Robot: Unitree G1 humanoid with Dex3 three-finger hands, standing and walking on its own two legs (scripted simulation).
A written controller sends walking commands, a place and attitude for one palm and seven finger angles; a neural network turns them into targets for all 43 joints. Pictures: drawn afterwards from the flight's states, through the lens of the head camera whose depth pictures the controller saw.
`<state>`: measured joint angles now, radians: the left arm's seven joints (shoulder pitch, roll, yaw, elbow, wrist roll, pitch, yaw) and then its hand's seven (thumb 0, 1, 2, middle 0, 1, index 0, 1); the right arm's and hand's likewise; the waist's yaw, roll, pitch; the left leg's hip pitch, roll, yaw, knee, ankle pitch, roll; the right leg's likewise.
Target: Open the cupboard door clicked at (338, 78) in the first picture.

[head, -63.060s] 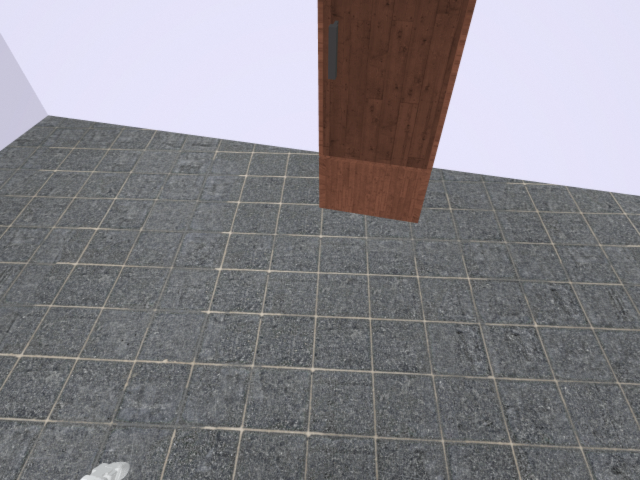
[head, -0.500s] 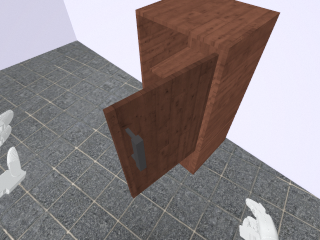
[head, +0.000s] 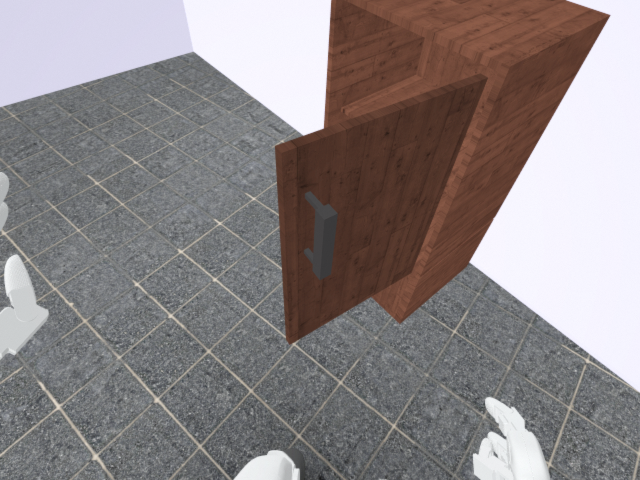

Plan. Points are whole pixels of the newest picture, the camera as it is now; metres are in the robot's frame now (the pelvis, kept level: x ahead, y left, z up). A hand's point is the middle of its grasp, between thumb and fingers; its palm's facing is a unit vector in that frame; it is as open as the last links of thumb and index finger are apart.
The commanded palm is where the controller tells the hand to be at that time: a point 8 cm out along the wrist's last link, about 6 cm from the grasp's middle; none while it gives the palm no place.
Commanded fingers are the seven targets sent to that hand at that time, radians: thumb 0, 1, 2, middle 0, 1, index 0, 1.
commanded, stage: step back with the hand held close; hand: left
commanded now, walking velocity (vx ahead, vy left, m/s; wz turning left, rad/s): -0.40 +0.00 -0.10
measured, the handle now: (316, 236) +0.48 +0.04 -0.02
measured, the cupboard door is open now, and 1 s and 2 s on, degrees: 83 83 83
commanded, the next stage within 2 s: stop stepping back and stand still in 0.08 s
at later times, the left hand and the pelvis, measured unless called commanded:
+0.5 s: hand out of the picture +0.12 +0.27 +0.18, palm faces +0.33 -0.84 -0.43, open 7.4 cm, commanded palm +0.06 +0.30 +0.19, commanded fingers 0.00 0.90 0.90 -0.20 -0.30 -0.20 -0.30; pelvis -0.12 +0.02 +0.02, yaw -6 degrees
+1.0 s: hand out of the picture +0.09 +0.27 +0.18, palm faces +0.34 -0.81 -0.47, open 7.4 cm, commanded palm +0.03 +0.32 +0.19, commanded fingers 0.00 0.90 0.90 -0.20 -0.30 -0.20 -0.30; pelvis -0.14 +0.04 +0.00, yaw -7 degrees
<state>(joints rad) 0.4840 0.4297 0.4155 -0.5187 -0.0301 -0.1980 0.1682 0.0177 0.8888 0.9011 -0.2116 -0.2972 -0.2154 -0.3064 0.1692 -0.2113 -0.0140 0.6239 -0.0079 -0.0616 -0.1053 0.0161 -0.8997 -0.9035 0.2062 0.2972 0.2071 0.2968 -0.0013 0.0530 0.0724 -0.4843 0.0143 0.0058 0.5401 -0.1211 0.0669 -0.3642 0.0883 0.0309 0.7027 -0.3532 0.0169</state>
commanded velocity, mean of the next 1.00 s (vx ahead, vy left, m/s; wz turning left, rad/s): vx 0.08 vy -0.02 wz -0.02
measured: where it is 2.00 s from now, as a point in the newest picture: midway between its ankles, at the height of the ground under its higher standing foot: outside the picture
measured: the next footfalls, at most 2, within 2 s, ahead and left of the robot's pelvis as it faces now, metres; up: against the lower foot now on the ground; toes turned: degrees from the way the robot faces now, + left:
right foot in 0.18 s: -0.10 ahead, -0.12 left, +0.00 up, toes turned -2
left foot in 0.34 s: +0.05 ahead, +0.09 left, +0.00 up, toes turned -4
